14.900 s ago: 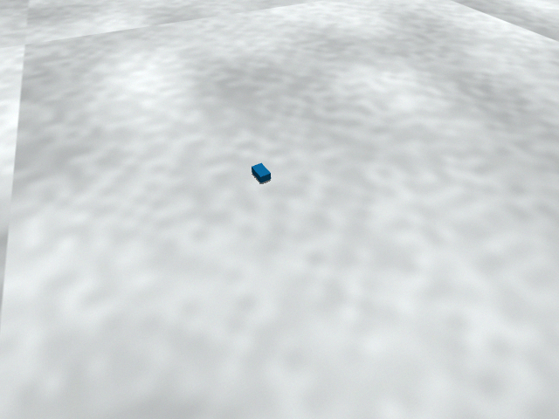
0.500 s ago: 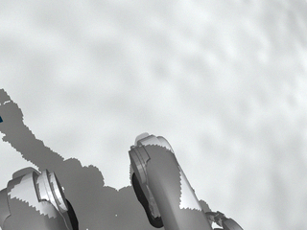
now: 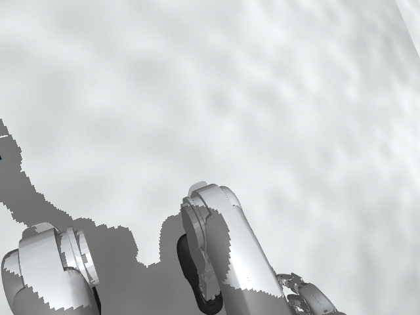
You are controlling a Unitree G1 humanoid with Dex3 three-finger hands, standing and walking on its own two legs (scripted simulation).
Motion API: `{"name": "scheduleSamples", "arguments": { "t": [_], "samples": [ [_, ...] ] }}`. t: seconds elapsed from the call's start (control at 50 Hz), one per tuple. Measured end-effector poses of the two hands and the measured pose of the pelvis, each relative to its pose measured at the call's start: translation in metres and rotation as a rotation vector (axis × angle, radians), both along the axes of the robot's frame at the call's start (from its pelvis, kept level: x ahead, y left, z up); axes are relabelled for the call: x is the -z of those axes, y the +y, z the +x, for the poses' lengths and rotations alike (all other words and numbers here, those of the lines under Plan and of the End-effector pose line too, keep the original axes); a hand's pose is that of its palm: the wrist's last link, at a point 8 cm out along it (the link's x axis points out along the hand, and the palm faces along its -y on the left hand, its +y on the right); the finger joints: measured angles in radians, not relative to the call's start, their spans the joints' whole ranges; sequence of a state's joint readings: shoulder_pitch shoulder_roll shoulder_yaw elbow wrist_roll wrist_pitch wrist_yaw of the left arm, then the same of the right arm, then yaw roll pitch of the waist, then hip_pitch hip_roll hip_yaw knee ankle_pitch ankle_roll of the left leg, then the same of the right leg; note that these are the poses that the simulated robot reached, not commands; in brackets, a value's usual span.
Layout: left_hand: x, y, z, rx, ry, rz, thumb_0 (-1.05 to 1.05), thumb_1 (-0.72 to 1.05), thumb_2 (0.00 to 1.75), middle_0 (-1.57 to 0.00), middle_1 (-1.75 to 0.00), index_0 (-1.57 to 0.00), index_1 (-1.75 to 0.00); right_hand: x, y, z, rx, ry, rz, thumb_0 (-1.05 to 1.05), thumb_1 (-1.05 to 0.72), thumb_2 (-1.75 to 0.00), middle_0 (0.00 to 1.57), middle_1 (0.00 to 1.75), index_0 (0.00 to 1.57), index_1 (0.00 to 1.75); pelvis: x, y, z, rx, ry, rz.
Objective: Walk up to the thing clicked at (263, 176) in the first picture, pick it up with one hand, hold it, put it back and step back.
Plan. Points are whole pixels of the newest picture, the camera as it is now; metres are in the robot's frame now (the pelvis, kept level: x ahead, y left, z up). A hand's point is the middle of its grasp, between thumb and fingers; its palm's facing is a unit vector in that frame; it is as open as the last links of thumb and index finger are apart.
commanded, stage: rest palm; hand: left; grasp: from above
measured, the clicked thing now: out of the picture +0.48 +0.34 -0.30
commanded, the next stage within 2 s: close in 1.60 s
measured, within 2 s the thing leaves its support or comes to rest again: neither
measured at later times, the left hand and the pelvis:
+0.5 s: hand out of the picture +0.47 +0.33 -0.24, palm faces -0.41 -0.14 -0.90, open 14.3 cm; pelvis +0.00 +0.00 -0.01, yaw -3 degrees
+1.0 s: hand out of the picture +0.46 +0.34 -0.26, palm faces -0.43 -0.16 -0.89, open 14.4 cm; pelvis +0.00 +0.01 -0.01, yaw -4 degrees
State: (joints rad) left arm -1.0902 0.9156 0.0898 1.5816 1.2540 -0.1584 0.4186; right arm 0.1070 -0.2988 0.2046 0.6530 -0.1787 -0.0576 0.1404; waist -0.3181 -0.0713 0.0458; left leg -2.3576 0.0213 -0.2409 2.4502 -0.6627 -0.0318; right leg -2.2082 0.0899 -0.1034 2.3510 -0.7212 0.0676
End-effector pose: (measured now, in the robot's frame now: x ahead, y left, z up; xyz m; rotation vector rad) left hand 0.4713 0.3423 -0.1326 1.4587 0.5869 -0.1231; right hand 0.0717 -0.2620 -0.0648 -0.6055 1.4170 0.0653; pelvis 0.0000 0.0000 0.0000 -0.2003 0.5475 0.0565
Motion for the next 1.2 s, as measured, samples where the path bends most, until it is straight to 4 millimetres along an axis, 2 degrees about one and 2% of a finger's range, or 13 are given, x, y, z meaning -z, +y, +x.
{"name": "scheduleSamples", "arguments": {
  "t": [0.2, 0.32, 0.5, 0.72, 0.9, 1.2],
  "samples": [
    [0.029, -0.004, -0.007, -0.008, 0.03, -0.005, 0.0, -0.53, 0.99, -0.12, -0.93, -0.1, -0.95, -0.001, 0.006, -0.03, 0.004, 0.061, 0.0, 0.0, -0.9, -0.9, 0.2, 0.3, 0.2, 0.3, 0.006, 0.001, -0.003, 0.012, -0.022, -0.007],
    [0.042, -0.005, -0.004, -0.009, 0.011, -0.005, 0.0, -0.55, 1.0, -0.12, -0.93, -0.09, -0.95, -0.001, 0.01, -0.038, -0.018, 0.088, 0.007, 0.0, -0.9, -0.9, 0.2, 0.3, 0.2, 0.3, 0.011, 0.001, -0.002, 0.021, -0.037, -0.013],
    [0.054, -0.007, 0.0, -0.019, -0.008, -0.001, 0.0, -0.55, 1.01, -0.11, -0.92, -0.09, -0.95, 0.0, 0.014, -0.032, -0.062, 0.086, 0.03, 0.0, -0.9, -0.9, 0.2, 0.3, 0.2, 0.3, 0.014, 0.003, 0.0, 0.031, -0.047, -0.027],
    [0.061, -0.003, -0.007, -0.052, 0.01, -0.016, 0.0, -0.57, 1.01, -0.1, -0.93, -0.07, -0.96, -0.003, 0.016, -0.017, -0.115, 0.043, 0.04, 0.0, -0.9, -0.9, 0.2, 0.3, 0.2, 0.3, 0.014, 0.005, 0.0, 0.036, -0.063, -0.039],
    [0.068, 0.001, -0.009, -0.037, 0.016, -0.018, 0.0, -0.57, 1.01, -0.09, -0.95, -0.07, -0.97, -0.008, 0.014, -0.022, -0.124, 0.078, 0.031, 0.0, -0.9, -0.9, 0.2, 0.3, 0.2, 0.3, 0.014, 0.006, 0.0, 0.037, -0.066, -0.046],
    [0.076, -0.009, -0.007, -0.024, -0.002, -0.016, 0.0, -0.55, 1.0, -0.09, -0.96, -0.07, -0.98, -0.013, 0.017, -0.027, -0.141, 0.086, 0.04, 0.0, -0.9, -0.9, 0.2, 0.3, 0.2, 0.3, 0.014, 0.007, -0.002, 0.045, -0.079, -0.055]
  ]
}}
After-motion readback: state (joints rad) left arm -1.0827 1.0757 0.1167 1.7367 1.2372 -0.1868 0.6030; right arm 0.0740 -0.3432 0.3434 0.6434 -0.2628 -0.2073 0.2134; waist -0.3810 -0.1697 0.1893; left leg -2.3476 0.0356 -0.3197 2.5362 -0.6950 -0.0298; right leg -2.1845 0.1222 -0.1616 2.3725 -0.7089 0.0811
